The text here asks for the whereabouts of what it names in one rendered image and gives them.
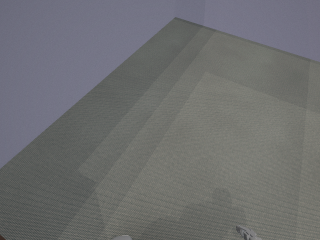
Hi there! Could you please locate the robot right hand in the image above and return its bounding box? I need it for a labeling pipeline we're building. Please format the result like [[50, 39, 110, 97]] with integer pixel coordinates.
[[236, 225, 262, 240]]

